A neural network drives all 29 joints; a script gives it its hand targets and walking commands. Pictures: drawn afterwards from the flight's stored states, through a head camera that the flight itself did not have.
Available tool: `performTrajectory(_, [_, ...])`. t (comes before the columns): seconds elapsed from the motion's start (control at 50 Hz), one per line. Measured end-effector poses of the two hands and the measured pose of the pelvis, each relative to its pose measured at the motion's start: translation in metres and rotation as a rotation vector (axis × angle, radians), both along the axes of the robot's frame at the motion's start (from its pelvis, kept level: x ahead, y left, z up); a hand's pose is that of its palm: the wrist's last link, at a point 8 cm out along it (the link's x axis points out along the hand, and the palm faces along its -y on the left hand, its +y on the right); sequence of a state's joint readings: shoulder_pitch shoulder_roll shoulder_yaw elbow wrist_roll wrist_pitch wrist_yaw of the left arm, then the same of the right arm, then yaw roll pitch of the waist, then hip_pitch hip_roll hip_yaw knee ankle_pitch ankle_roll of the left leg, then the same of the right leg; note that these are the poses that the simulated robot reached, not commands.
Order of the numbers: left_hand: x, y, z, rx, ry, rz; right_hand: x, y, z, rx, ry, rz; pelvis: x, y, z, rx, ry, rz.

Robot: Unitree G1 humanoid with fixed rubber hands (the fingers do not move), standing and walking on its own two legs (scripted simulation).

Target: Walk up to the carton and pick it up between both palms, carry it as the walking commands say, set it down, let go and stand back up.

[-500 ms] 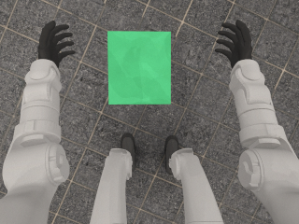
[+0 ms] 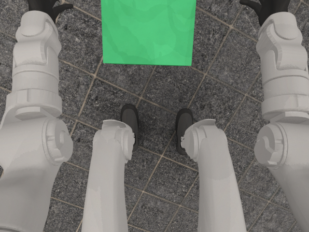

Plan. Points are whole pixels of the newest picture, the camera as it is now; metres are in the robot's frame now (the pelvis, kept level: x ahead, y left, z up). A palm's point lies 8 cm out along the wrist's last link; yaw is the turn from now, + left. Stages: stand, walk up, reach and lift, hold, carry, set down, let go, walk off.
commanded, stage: reach and lift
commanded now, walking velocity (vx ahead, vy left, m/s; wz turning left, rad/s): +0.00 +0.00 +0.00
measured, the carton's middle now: (148, 17) +0.57 +0.03 -0.45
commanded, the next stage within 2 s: none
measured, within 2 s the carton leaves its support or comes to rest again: neither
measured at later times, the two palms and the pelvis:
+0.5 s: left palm (66, 19) +0.53 +0.23 -0.29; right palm (241, 19) +0.53 -0.20 -0.27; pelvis -0.01 +0.00 -0.11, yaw +0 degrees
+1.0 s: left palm (83, 27) +0.52 +0.22 -0.37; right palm (221, 36) +0.51 -0.19 -0.38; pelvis -0.03 -0.01 -0.17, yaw +1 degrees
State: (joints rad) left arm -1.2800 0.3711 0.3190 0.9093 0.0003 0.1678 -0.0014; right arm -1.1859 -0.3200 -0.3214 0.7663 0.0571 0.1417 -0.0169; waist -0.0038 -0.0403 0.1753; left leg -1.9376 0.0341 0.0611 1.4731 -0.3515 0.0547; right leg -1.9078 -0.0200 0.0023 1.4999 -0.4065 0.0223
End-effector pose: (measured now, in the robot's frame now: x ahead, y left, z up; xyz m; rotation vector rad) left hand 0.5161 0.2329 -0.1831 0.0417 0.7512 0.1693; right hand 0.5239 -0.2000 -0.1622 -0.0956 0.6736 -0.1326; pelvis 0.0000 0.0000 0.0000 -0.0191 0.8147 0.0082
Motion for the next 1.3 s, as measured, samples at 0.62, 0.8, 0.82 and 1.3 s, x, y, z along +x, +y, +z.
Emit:
performTrajectory(0.62, [-0.007,-0.015,-0.165,-0.074,0.077,0.029,-0.008,0.004,-0.172,-0.009,0.137,-0.039,-0.015,-0.002,-0.125,-0.005,-0.101,0.012])
performTrajectory(0.8, [-0.001,-0.002,-0.198,0.022,0.016,0.031,-0.001,-0.006,-0.204,-0.026,0.07,-0.044,-0.022,-0.005,-0.155,-0.003,-0.169,0.011])
performTrajectory(0.82, [0.002,-0.002,-0.194,0.021,0.006,0.03,0.003,-0.004,-0.199,-0.019,0.055,-0.039,-0.022,-0.006,-0.158,-0.002,-0.178,0.012])
performTrajectory(1.3, [0.001,-0.017,-0.202,-0.007,0.046,0.0,-0.007,0.011,-0.216,0.014,0.118,-0.048,-0.023,-0.005,-0.169,-0.004,-0.204,0.013])
